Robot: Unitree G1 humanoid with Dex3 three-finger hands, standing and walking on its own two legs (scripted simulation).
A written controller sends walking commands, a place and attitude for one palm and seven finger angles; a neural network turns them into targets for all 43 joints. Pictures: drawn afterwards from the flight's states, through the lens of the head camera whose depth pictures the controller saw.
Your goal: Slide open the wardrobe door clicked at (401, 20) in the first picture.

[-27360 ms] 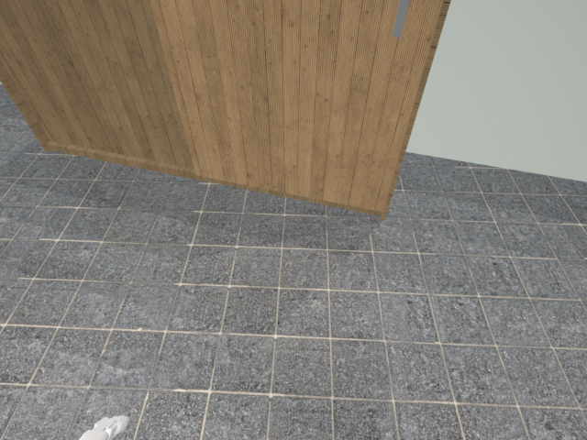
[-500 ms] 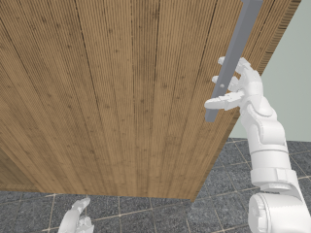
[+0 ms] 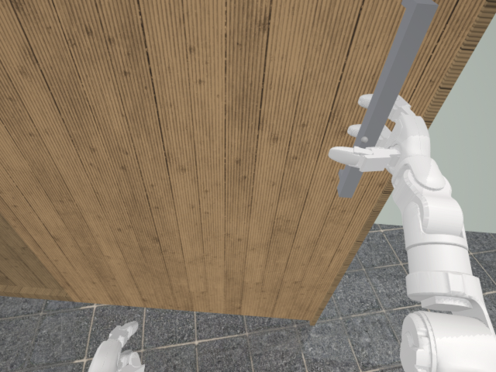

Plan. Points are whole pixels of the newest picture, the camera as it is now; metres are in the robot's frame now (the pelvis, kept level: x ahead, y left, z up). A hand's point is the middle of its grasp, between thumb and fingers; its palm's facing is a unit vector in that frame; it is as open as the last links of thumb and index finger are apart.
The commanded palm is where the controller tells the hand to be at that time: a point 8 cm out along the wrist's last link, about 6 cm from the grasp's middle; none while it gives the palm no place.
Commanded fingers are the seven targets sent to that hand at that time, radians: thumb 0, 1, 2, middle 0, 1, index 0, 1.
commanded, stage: grip the handle and tug to test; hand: right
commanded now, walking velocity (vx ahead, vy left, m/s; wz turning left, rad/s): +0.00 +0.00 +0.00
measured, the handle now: (371, 113) +0.47 -0.16 +0.22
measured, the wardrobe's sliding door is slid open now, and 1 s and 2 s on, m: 0.00 0.00 0.00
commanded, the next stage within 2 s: tug the door sideways, standing still in 1.14 s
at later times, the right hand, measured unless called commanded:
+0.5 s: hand (363, 138) +0.41 -0.14 +0.21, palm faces +0.04 +1.00 -0.01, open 6.2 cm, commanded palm +0.38 -0.19 +0.21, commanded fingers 0.00 -0.90 -0.90 0.45 1.40 0.45 1.40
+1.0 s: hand (363, 139) +0.41 -0.14 +0.21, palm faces +0.02 +1.00 +0.00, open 6.2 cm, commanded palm +0.36 -0.19 +0.21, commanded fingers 0.00 -0.90 -0.90 0.45 1.40 0.45 1.40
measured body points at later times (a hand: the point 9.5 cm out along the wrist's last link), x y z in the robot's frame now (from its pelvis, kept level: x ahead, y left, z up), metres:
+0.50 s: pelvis +0.01 +0.00 +0.00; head +0.00 +0.02 +0.45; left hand +0.17 +0.23 -0.10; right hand +0.41 -0.19 +0.22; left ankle -0.02 +0.12 -0.75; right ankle -0.02 -0.13 -0.75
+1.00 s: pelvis +0.03 +0.00 +0.00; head +0.01 +0.02 +0.45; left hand +0.19 +0.24 -0.09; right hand +0.41 -0.19 +0.21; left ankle -0.02 +0.12 -0.75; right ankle -0.01 -0.13 -0.75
